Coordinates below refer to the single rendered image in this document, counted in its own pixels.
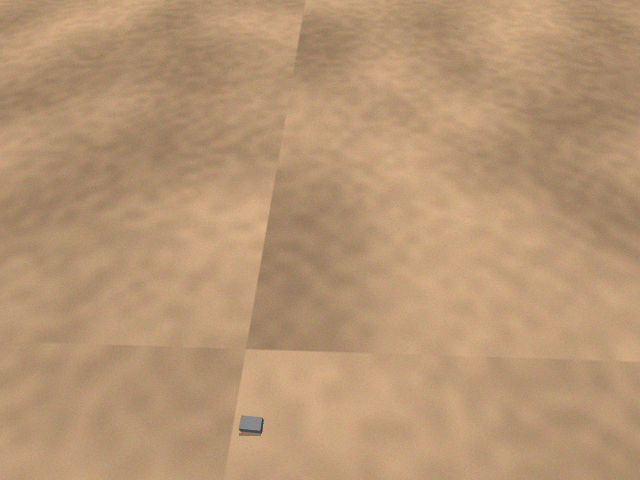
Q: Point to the small box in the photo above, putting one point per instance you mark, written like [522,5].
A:
[251,424]

